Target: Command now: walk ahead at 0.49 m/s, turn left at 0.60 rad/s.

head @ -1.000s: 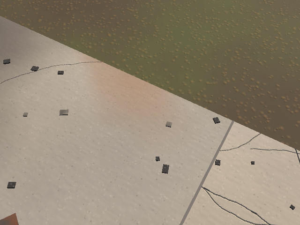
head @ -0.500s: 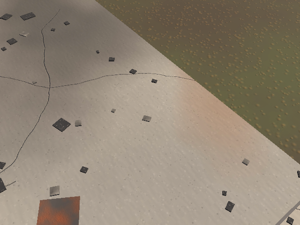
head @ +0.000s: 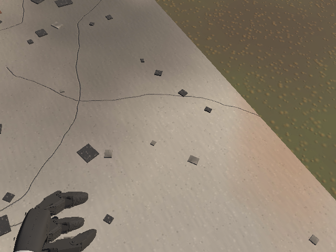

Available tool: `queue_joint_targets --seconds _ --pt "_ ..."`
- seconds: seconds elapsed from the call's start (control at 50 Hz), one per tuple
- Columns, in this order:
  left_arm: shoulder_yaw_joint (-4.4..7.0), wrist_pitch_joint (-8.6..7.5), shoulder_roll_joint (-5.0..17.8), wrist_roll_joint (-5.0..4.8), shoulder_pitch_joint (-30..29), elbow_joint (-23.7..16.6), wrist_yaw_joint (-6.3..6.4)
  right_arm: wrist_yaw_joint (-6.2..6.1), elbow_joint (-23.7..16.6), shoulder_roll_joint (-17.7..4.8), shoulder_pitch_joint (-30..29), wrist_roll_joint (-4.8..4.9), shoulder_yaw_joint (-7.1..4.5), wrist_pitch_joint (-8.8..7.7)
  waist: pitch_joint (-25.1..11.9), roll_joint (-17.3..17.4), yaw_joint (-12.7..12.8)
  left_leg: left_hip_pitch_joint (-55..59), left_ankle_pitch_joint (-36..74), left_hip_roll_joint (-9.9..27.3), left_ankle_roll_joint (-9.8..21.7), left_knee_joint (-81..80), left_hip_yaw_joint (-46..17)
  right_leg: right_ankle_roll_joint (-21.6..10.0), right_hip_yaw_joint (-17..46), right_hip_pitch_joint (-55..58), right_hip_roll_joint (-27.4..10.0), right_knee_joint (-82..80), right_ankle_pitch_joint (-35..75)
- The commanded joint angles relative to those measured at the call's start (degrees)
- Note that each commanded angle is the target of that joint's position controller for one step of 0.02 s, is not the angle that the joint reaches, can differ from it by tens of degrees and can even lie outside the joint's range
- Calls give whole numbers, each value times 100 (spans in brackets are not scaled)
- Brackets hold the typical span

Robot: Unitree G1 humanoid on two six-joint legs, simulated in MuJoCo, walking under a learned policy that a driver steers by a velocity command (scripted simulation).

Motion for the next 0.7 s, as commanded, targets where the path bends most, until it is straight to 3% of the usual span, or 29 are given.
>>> queue_joint_targets --seconds 0.02,0.04,0.06,0.08,0.1,0.12,0.14,0.16,0.18,0.24,0.28,0.36,0.42,0.46,0.5,0.52,0.54,0.56,0.58,0.6,0.62,0.64,0.66,0.7 --pt "394 -121 949 0 655 -234 101 -18 -347 -930 -294 -35 -262 2 -584 1022 817 -489 4804 1100 309 1014 -721 -344 -211 1833 65 -144 -290" --pt "458 -113 1143 80 1626 -124 157 21 -528 -768 -509 -102 -184 8 -1461 901 1300 -1283 4276 804 142 2336 -637 -690 294 3579 -544 160 -331" --pt "557 -53 1553 155 2359 8 192 46 -555 -131 372 -115 -12 -27 -2605 -669 1055 -3291 1036 -30 -285 4597 -143 -1542 2533 6035 -2098 247 -980" --pt "465 -23 1194 45 2427 77 131 66 -549 -398 612 35 13 -75 -3016 -1513 993 -4203 -929 -47 -384 5609 -123 -1781 4357 6280 -2674 -649 -2285" --pt "363 29 766 5 2089 -4 190 64 -554 -899 7 140 -143 -65 -1910 -776 1091 -4595 -468 359 -416 5915 -33 -1494 3619 5383 -2410 -915 -2970" --pt "311 84 631 13 1735 8 230 56 -681 -1029 -550 95 -165 -49 -1100 -235 1052 -4541 23 599 -418 5744 298 -1284 2731 4365 -2184 -1041 -2575" --pt "275 103 559 53 1532 80 235 64 -771 -927 -854 -6 -166 -42 -552 4 907 -4360 269 785 -412 5497 405 -1230 2131 3469 -1957 -1227 -1926" --pt "253 75 493 114 1413 137 242 87 -801 -814 -863 -34 -179 -18 -354 -132 726 -4066 440 968 -379 5258 396 -1176 1687 2905 -1773 -1395 -1546" --pt "258 46 477 120 1325 178 244 107 -777 -665 -749 2 -162 27 -262 -286 610 -3809 500 1052 -362 5110 438 -1144 1319 2555 -1637 -1580 -1405" --pt "319 -59 596 36 1294 380 236 112 -882 -372 -930 -16 -89 126 -5 -234 538 -3962 698 1181 -408 4588 545 -1267 638 2226 -1689 -1958 -864" --pt "373 -70 761 38 1369 490 241 137 -957 -358 -1145 -66 -68 113 18 -113 576 -4167 1244 1226 -463 4131 549 -1306 269 2396 -1722 -2048 -539" --pt "395 9 932 14 1443 611 262 295 -1061 -289 -1792 -44 -10 -1 140 1 813 -3948 2497 1111 -408 2728 889 -1053 -660 2632 -1456 -2002 -55" --pt "439 104 1126 -55 1778 754 265 407 -1275 -266 -2364 -23 16 -21 276 27 1039 -3902 2578 1008 -299 2020 1165 -932 -932 3082 -1575 -1931 -10" --pt "476 187 1249 -129 1905 829 262 465 -1419 -341 -2562 -23 -11 -9 339 -11 1041 -3939 2199 919 -162 1738 1296 -847 -1045 3501 -1714 -1730 389" --pt "522 275 1425 -188 1906 841 288 485 -1478 -528 -2381 -61 -110 22 96 -172 820 -3455 1561 585 57 1605 1597 -727 -1253 3806 -1746 -1028 2138" --pt "528 321 1478 -220 1926 854 302 473 -1405 -680 -1942 -84 -206 42 -219 -214 530 -2756 1334 334 208 1500 1736 -665 -1361 3764 -1701 -272 3017" --pt "470 354 1377 -227 1907 855 322 422 -1161 -935 -1005 -66 -374 63 -702 -101 -7 -1385 1641 67 417 1148 1792 -510 -1545 3290 -1531 888 3218" --pt "318 326 1058 -60 2023 777 339 310 -917 -1364 7 -32 -550 117 -1283 468 -408 445 1759 677 720 1124 735 -272 -1562 1884 -1310 2604 1482" --pt "39 189 273 106 2598 459 247 282 -973 -1986 -237 1 -588 49 -1920 1917 383 2032 586 2211 1795 512 -2595 61 -1027 -498 -211 4591 -3514" --pt "144 34 856 -111 2033 544 193 323 -1097 -1348 -91 -32 -410 -44 -2396 1047 -104 2076 160 2447 1789 -200 -3316 10 87 -947 -250 5090 -3547" --pt "215 -31 1091 -308 1478 364 172 353 -1001 -1130 -288 -103 -326 -124 -1517 852 -142 1483 764 2278 1510 -257 -2386 -76 55 -1329 -461 5057 -3051" --pt "170 -65 973 -243 1378 345 210 355 -984 -1009 -637 -90 -281 -163 -1066 510 99 709 1450 2050 1332 -224 -1677 -114 40 -1172 -727 4631 -2571" --pt "180 -56 959 -102 1367 399 238 343 -1002 -811 -990 -113 -215 -171 -759 452 302 11 2120 1852 1211 -274 -1116 -75 31 -862 -905 4217 -2284" --pt "190 61 903 -68 1646 506 212 312 -1042 -642 -1264 -202 -139 -221 -646 597 596 -726 2672 1641 1181 -585 -653 7 62 -250 -1036 3885 -1931"
Keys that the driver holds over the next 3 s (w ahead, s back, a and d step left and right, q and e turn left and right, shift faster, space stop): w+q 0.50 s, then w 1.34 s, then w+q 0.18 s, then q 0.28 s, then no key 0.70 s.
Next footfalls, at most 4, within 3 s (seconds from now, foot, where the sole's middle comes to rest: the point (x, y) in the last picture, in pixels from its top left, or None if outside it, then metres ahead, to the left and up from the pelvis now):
0.04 right None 0.22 -0.12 -0.77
0.56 left None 0.43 0.20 -0.77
1.06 right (120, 167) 0.81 0.11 -0.77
1.62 left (47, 137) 0.99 0.45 -0.77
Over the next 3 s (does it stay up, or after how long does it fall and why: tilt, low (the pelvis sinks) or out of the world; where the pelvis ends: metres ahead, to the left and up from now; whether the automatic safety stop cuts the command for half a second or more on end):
stays up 1.24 0.44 0.01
